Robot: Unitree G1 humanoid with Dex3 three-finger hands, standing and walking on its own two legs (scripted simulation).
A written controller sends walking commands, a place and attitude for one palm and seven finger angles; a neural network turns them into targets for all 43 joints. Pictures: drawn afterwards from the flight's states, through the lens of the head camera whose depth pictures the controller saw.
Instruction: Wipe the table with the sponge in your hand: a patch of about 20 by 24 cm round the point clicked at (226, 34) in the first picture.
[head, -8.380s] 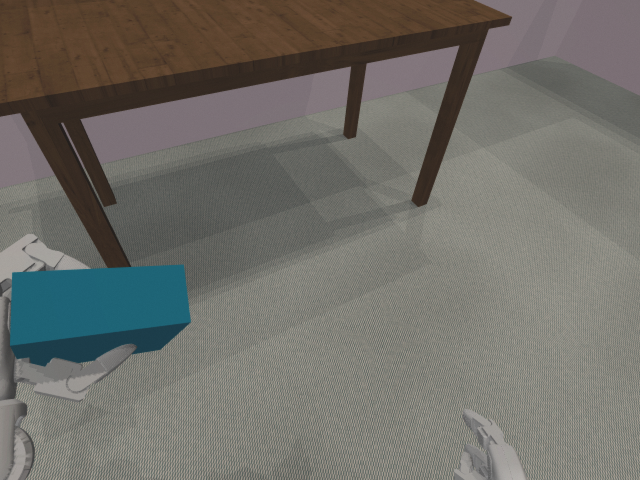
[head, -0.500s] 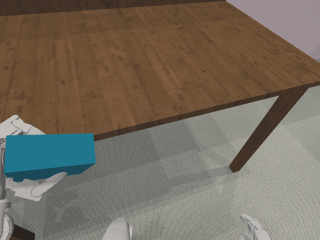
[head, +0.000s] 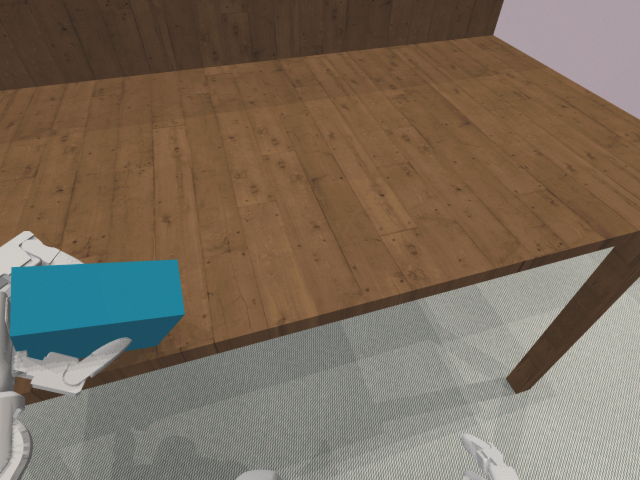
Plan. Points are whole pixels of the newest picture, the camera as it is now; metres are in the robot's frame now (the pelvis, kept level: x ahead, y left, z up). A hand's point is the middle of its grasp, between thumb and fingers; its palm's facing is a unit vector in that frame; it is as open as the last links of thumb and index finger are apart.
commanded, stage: come to a stop and stand still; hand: left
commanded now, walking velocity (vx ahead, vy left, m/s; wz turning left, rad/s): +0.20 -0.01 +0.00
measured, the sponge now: (122, 312) +0.22 +0.23 +0.16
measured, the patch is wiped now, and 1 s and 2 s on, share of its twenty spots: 0.00 0.00 0.00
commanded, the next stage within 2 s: look again from close up in 1.38 s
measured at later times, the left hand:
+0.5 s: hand (101, 264) +0.26 +0.26 +0.18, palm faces +0.43 -0.78 -0.44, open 9.6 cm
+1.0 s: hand (107, 265) +0.26 +0.26 +0.17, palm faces +0.32 -0.87 -0.36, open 9.6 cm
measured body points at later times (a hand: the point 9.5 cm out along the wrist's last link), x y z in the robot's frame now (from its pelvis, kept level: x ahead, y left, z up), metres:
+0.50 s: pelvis +0.05 +0.01 +0.00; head +0.06 -0.01 +0.45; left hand +0.23 +0.29 +0.21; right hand +0.23 -0.19 -0.09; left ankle +0.08 +0.14 -0.73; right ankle +0.09 -0.08 -0.73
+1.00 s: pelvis +0.04 +0.04 +0.00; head +0.04 +0.03 +0.45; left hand +0.24 +0.30 +0.19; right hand +0.20 -0.21 -0.07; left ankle +0.06 +0.12 -0.73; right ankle +0.09 -0.08 -0.73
